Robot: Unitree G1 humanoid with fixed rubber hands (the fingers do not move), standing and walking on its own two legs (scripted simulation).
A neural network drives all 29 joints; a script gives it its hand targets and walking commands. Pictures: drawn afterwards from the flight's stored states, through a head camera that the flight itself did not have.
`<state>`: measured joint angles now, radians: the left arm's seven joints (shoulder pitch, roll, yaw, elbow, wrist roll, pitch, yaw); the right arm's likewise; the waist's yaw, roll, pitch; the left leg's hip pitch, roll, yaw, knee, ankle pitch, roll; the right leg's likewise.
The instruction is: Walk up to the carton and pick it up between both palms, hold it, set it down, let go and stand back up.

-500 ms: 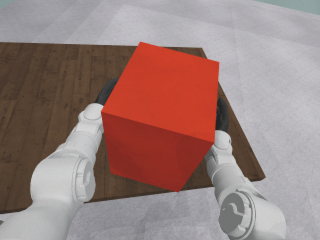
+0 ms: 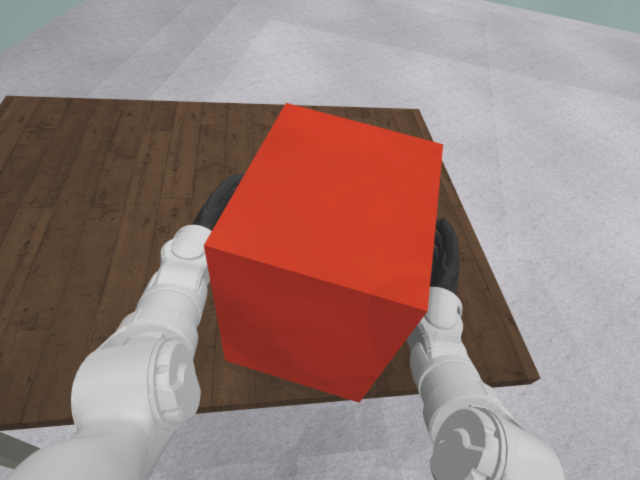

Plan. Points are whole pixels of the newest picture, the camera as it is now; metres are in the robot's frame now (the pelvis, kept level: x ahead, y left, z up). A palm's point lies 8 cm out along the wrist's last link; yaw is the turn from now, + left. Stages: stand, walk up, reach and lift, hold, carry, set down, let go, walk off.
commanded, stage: reach and lift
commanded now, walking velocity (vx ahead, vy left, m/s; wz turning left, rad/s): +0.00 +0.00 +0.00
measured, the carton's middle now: (324, 261) +0.41 -0.01 +0.01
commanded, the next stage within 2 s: none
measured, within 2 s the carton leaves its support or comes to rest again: leaves its support in 0.76 s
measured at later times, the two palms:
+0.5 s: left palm (210, 227) +0.44 +0.14 +0.05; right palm (439, 282) +0.36 -0.16 +0.04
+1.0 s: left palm (224, 223) +0.43 +0.12 +0.07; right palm (453, 286) +0.35 -0.17 +0.04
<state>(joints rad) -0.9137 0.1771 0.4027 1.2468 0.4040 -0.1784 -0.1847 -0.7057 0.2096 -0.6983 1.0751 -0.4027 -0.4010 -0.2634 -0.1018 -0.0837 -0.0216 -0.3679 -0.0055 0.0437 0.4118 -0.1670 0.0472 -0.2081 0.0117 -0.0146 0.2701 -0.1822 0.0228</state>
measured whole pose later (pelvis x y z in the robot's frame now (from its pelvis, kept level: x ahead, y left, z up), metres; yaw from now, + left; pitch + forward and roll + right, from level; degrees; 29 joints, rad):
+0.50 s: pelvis +0.00 +0.00 +0.00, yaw +0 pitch +8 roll -2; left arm -0.89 0.14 0.41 1.15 0.44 -0.13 -0.20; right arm -0.68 0.21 -0.70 1.04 -0.40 -0.41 -0.25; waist -0.09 -0.10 -0.02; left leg -0.36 -0.01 0.05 0.36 -0.14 0.05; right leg -0.21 0.00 -0.01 0.24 -0.16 0.03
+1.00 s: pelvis +0.00 -0.01 +0.00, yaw -1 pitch +6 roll -1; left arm -0.89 0.13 0.31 1.21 0.35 -0.17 -0.13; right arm -0.63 0.14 -0.54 1.07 -0.27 -0.43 -0.27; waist -0.04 -0.07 -0.03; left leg -0.30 0.00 0.07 0.31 -0.12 0.04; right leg -0.17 0.02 0.00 0.20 -0.14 0.01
